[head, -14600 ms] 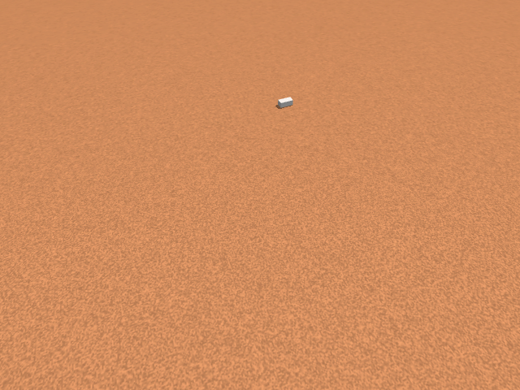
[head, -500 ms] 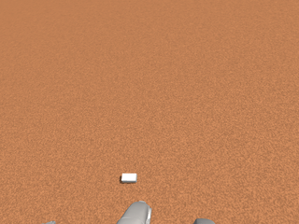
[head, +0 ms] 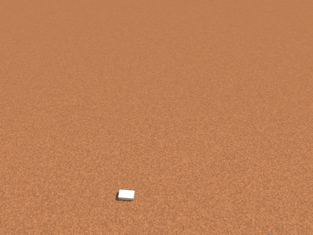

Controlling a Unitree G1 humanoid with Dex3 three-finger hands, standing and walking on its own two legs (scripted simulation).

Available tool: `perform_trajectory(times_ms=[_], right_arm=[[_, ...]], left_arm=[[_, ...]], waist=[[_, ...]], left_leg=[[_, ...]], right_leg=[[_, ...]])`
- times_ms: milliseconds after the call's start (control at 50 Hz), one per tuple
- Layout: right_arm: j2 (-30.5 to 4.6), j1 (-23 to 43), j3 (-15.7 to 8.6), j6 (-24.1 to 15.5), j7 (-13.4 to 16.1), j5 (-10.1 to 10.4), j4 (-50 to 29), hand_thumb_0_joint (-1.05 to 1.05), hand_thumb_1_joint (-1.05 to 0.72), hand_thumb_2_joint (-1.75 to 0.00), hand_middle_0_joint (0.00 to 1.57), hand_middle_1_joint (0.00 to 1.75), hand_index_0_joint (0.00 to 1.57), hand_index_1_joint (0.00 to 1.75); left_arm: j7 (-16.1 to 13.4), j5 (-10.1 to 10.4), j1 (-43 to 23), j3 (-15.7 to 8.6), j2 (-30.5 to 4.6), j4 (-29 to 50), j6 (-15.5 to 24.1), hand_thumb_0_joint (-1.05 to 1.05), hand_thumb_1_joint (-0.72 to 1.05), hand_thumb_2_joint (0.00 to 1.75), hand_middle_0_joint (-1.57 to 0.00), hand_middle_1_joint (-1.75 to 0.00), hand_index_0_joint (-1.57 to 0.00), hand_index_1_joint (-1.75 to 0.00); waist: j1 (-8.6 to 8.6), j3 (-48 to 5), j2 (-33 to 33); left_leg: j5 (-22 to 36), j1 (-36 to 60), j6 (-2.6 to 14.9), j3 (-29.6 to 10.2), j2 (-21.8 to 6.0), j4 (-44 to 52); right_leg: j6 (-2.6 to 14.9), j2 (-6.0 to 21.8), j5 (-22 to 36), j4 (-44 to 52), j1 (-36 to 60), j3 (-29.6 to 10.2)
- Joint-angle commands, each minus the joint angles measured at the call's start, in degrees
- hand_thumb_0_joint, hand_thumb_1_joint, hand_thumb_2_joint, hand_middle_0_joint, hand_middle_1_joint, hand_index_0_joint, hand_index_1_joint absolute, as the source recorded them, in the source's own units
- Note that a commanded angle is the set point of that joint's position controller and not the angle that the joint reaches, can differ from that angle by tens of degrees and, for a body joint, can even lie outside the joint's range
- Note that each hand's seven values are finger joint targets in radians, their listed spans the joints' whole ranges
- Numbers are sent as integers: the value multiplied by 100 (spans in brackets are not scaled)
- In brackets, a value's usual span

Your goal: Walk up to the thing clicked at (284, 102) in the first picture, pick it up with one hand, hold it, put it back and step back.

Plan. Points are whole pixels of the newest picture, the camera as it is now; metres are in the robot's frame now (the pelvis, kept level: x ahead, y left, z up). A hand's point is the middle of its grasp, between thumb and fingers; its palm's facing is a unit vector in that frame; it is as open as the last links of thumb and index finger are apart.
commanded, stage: stand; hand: left
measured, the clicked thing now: (126, 195) +0.48 +0.22 -0.74
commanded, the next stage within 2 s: rise first in 1.88 s
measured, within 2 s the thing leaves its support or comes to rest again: neither
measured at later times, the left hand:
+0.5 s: hand out of the picture +0.11 +0.26 -0.13, palm faces -0.04 -0.93 -0.35, open 7.4 cm
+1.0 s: hand out of the picture +0.10 +0.25 -0.14, palm faces -0.04 -0.94 -0.33, open 7.4 cm
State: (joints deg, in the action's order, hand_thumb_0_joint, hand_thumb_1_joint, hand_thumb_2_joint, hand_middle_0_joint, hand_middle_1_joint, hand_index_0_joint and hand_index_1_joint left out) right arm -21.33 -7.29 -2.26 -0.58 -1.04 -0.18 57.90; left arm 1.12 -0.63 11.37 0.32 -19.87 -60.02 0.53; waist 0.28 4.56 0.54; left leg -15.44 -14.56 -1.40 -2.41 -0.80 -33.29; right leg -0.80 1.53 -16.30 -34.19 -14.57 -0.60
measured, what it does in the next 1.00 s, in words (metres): stands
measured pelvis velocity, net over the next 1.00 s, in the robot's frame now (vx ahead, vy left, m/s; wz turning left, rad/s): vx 0.02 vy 0.00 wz -0.01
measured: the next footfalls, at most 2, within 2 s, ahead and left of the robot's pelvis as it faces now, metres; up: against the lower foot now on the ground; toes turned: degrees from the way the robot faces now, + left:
none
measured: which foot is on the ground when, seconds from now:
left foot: down 0.00-1.00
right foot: down 0.00-1.00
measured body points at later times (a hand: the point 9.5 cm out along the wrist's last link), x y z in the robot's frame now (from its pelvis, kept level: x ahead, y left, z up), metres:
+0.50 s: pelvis +0.01 +0.00 +0.02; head +0.03 -0.01 +0.47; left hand +0.12 +0.30 -0.11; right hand +0.09 -0.30 -0.12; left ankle +0.03 +0.14 -0.73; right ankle +0.03 -0.13 -0.73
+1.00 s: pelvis +0.02 +0.00 +0.02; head +0.04 +0.00 +0.47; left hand +0.10 +0.30 -0.11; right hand +0.10 -0.31 -0.12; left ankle +0.03 +0.14 -0.73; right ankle +0.03 -0.13 -0.73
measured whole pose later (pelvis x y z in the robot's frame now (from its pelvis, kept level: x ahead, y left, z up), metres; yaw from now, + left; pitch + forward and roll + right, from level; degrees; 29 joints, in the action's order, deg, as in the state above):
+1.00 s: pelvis +0.02 +0.00 +0.02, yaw -1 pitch -2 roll +0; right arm -20.3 -4.5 -0.4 -0.6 -0.9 -0.4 65.8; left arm 0.9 -0.3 5.8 -0.2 -20.1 -65.0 0.5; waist -0.1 3.6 -0.1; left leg -9.8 -7.7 -2.3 -1.7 -1.9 -19.4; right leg -0.9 0.8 -10.2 -20.2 -8.0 -0.9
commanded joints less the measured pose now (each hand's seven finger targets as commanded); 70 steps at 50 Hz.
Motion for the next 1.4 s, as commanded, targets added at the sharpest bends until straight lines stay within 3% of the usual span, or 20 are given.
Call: perform_trajectory(times_ms=[0, 120, 160, 240, 320, 380, 440, 480, 540, 740, 800, 840, 900, 980, 1220, 1280, 1380], right_arm=[[-1108, 262, -192, -150, 54, -18, -118, 0, -90, -90, 20, 30, 20, 30], [-1159, 488, -148, -210, 92, 13, 112, 0, -90, -90, 20, 30, 20, 30], [-1147, 407, -124, -186, 99, 11, 206, 0, -90, -90, 20, 30, 20, 30], [-1135, 506, -115, -164, 101, 8, 304, 0, -90, -90, 20, 30, 20, 30], [-1144, 522, -103, -129, 85, -12, 384, 0, -90, -90, 20, 30, 20, 30], [-1134, 583, -98, -136, 77, -17, 399, 0, -90, -90, 20, 30, 20, 30], [-1114, 592, -103, -136, 84, -10, 420, 0, -90, -90, 20, 30, 20, 30], [-1107, 585, -88, -135, 90, -11, 444, 0, -90, -90, 20, 30, 20, 30], [-1067, 559, -70, -112, 82, -6, 480, 0, -90, -90, 20, 30, 20, 30], [-1062, 585, -51, -103, 82, -26, 460, 0, -90, -90, 20, 30, 20, 30], [-1083, 546, -35, -108, 85, -20, 457, 0, -90, -90, 20, 30, 20, 30], [-1088, 564, -36, -103, 88, -19, 452, 0, -90, -90, 20, 30, 20, 30], [-1093, 532, -41, -100, 87, -14, 440, 0, -90, -90, 20, 30, 20, 30], [-1118, 545, -39, -90, 98, -14, 444, 0, -90, -90, 20, 30, 20, 30], [-1114, 478, -15, -84, 105, -13, 433, 0, -90, -90, 20, 30, 20, 30], [-1126, 494, -9, -75, 103, -14, 429, 0, -90, -90, 20, 30, 20, 30], [-1095, 448, 3, -81, 103, -15, 413, 0, -90, -90, 20, 30, 20, 30]], left_arm=[[-103, 47, -530, -294, -1441, 288, 245, 0, 90, 90, -20, -30, -20, -30], [-107, 57, -536, -245, -1260, 45, 248, 0, 90, 90, -20, -30, -20, -30], [-113, 59, -642, -266, -1324, -9, 222, 0, 90, 90, -20, -30, -20, -30], [-116, 52, -742, -259, -1321, -82, 193, 0, 90, 90, -20, -30, -20, -30], [-117, 44, -849, -251, -1335, -119, 173, 0, 90, 90, -20, -30, -20, -30], [-124, 38, -903, -246, -1320, -117, 180, 0, 90, 90, -20, -30, -20, -30], [-138, 41, -899, -250, -1348, -119, 203, 0, 90, 90, -20, -30, -20, -30], [-142, 52, -932, -261, -1363, -114, 195, 0, 90, 90, -20, -30, -20, -30], [-140, 45, -958, -266, -1377, -134, 180, 0, 90, 90, -20, -30, -20, -30], [-131, 23, -901, -276, -1343, -145, 159, 0, 90, 90, -20, -30, -20, -30], [-119, 41, -887, -269, -1308, -135, 158, 0, 90, 90, -20, -30, -20, -30], [-118, 31, -843, -262, -1293, -144, 150, 0, 90, 90, -20, -30, -20, -30], [-125, 21, -815, -253, -1284, -118, 166, 0, 90, 90, -20, -30, -20, -30], [-124, 26, -777, -258, -1294, -122, 137, 0, 90, 90, -20, -30, -20, -30], [-142, 29, -747, -254, -1286, -100, 149, 0, 90, 90, -20, -30, -20, -30], [-143, 35, -770, -261, -1307, -99, 134, 0, 90, 90, -20, -30, -20, -30], [-136, 26, -743, -264, -1326, -106, 134, 0, 90, 90, -20, -30, -20, -30]], waist=[[-73, -207, 29], [4, -594, -142], [-24, -518, -69], [-14, -580, -16], [-8, -445, 32], [-5, -502, 20], [-30, -779, 72], [-33, -770, 0], [-57, -636, 102], [-37, -524, -23], [-52, -581, -153], [-36, -526, -66], [-55, -643, -5], [-50, -614, -89], [-58, -739, 29], [-48, -589, -40], [-42, -596, -30]], left_leg=[[-150, 256, 371, -606, -502, 1248], [1114, 696, 274, -444, -601, 1380], [837, 567, 263, -426, -582, 1497], [940, 695, 228, -399, -614, 1554], [605, 570, 192, -383, -584, 1688], [888, 585, 181, -377, -597, 1692], [1383, 870, 192, -322, -642, 1585], [1451, 860, 173, -297, -643, 1631], [1063, 793, 160, -298, -610, 1705], [791, 699, 174, -306, -612, 1756], [991, 740, 174, -301, -625, 1754], [886, 742, 160, -301, -602, 1744], [1255, 871, 175, -290, -640, 1659], [1036, 845, 163, -276, -623, 1699], [1432, 955, 190, -237, -641, 1619], [1149, 849, 181, -239, -616, 1671], [1218, 853, 170, -266, -642, 1710]], right_leg=[[328, 522, -288, 1401, 16, -829], [278, 534, 1104, 1398, 633, -607], [240, 524, 890, 1489, 673, -591], [219, 534, 957, 1559, 692, -551], [192, 528, 485, 1737, 609, -580], [180, 538, 771, 1732, 705, -538], [174, 578, 1429, 1681, 861, -499], [177, 566, 1489, 1635, 885, -483], [162, 559, 1063, 1777, 760, -520], [161, 529, 734, 1830, 656, -512], [164, 535, 998, 1765, 728, -508], [150, 510, 803, 1824, 626, -500], [161, 526, 1183, 1777, 691, -479], [174, 515, 1037, 1776, 638, -494], [167, 538, 1512, 1730, 836, -460], [162, 526, 1202, 1796, 753, -481], [174, 528, 1204, 1770, 807, -454]])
